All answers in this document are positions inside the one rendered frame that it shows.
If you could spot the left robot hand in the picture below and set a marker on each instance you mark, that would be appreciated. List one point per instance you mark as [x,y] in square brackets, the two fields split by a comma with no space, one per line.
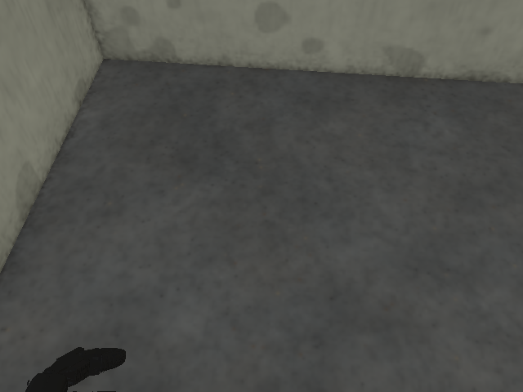
[74,367]

